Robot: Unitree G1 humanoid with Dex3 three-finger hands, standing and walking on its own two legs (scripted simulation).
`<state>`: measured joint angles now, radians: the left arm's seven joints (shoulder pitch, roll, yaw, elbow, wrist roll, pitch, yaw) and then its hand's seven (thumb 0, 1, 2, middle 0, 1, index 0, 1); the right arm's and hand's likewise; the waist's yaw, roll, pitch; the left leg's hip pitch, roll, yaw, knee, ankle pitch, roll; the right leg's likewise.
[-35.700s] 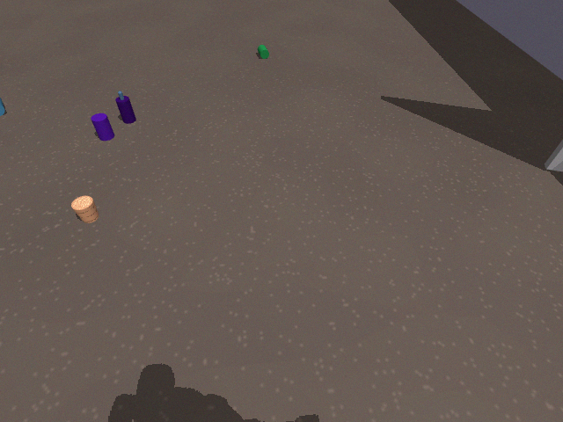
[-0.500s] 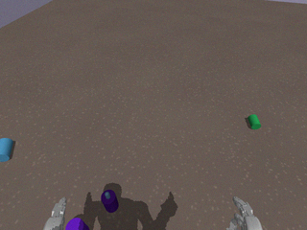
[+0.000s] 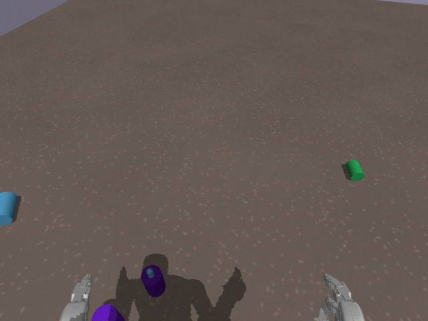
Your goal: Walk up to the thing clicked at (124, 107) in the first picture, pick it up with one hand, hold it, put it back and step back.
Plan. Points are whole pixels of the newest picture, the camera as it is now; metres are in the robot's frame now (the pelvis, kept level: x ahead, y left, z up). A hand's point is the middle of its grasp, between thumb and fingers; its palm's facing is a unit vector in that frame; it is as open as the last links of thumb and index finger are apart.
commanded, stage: home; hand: left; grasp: from the side
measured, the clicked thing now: (153, 279) +0.44 +0.22 -0.62
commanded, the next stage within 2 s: stand in 0.32 s
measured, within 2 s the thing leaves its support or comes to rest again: neither
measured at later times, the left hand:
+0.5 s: hand out of the picture +0.17 +0.18 -0.06, palm faces +0.10 -0.96 -0.27, open 17.1 cm
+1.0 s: hand out of the picture +0.13 +0.23 -0.10, palm faces -0.01 -0.94 -0.34, open 7.8 cm
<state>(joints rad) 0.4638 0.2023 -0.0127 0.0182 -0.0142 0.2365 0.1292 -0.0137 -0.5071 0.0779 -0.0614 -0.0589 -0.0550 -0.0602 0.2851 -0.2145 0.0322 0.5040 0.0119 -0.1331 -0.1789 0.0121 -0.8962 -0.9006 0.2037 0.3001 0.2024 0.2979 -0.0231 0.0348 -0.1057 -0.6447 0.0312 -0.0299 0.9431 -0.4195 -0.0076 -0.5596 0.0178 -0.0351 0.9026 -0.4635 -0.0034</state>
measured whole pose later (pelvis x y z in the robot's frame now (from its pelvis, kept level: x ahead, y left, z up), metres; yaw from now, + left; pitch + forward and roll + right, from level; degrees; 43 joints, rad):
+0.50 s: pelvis +0.00 +0.00 +0.00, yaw +0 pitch +7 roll -2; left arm 0.46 0.20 -0.01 0.02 -0.01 0.23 0.13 -0.01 -0.48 0.10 -0.08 -0.08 -0.07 -0.08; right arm 0.28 -0.21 0.03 0.51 0.01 -0.13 -0.18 0.01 -0.90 -0.90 0.20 0.30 0.20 0.30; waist -0.02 0.03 -0.11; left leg -0.64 0.03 -0.03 0.94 -0.42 -0.01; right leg -0.56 0.02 -0.03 0.90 -0.47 0.00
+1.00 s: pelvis +0.01 +0.00 +0.02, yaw +1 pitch +1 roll +0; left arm 0.25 0.31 0.01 0.65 0.05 0.01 0.02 0.00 0.81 0.88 -0.21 -0.29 -0.20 -0.30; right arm 0.20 -0.30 -0.02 0.82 -0.05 -0.03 -0.01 0.01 -0.90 -0.90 0.20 0.30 0.20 0.30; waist 0.01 -0.01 0.00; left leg -0.41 -0.01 -0.01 0.76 -0.35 0.00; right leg -0.35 -0.02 -0.02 0.76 -0.42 0.00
